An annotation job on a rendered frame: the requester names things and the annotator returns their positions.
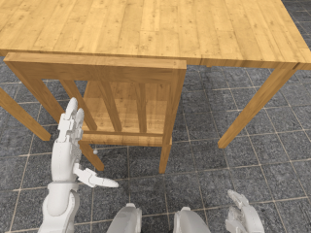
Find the robot right hand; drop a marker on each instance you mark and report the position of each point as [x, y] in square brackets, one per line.
[246, 221]

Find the right robot thigh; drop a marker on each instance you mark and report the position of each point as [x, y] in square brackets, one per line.
[187, 221]

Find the left robot thigh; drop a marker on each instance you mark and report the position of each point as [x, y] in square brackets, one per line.
[127, 220]

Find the table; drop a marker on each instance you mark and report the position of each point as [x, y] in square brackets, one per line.
[230, 33]

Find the robot left hand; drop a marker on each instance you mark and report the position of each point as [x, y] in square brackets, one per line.
[66, 150]

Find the robot thigh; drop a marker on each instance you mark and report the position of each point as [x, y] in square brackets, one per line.
[127, 220]
[187, 221]

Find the left robot forearm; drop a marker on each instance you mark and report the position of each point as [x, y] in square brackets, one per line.
[60, 207]

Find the chair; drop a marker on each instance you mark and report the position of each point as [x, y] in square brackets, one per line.
[128, 101]

